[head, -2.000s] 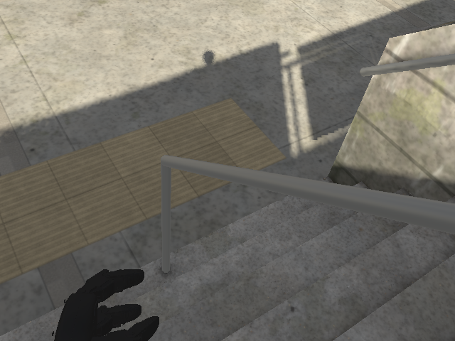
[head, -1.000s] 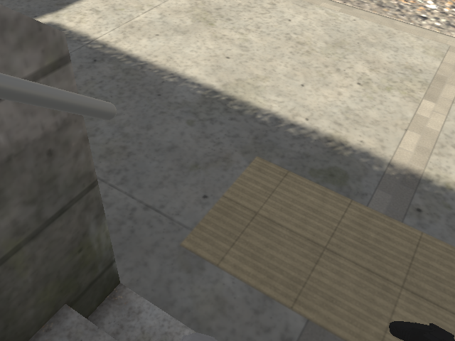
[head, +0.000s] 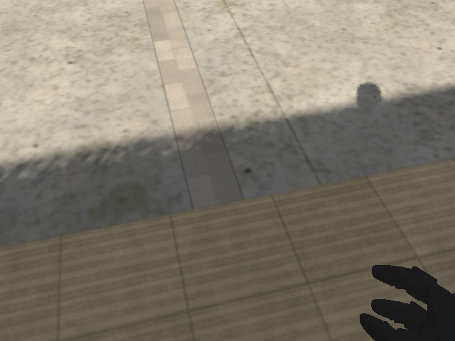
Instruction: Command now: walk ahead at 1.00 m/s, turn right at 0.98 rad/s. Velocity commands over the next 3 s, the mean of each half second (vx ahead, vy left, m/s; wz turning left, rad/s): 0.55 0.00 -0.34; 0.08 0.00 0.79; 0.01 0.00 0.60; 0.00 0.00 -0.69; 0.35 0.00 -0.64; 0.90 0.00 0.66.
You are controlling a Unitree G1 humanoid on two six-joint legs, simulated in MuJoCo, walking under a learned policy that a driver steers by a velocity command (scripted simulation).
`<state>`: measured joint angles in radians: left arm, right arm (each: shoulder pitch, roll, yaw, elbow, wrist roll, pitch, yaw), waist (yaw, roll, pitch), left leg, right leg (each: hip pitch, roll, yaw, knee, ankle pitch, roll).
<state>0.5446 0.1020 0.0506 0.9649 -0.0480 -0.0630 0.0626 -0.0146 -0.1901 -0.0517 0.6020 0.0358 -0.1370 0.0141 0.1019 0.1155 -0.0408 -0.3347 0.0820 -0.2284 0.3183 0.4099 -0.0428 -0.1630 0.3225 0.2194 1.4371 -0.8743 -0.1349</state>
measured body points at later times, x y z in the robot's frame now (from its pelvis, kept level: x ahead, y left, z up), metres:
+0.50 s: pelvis +0.29 +0.00 -0.04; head +0.33 -0.02 +0.40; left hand +0.53 +0.17 -0.13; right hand +0.28 -0.26 -0.19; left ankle +0.24 +0.18 -0.67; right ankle +0.37 -0.10 -0.78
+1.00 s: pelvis +0.34 +0.08 -0.04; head +0.39 +0.12 +0.41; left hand +0.44 +0.40 -0.15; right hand +0.56 -0.16 -0.12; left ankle +0.35 +0.16 -0.78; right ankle +0.39 -0.08 -0.69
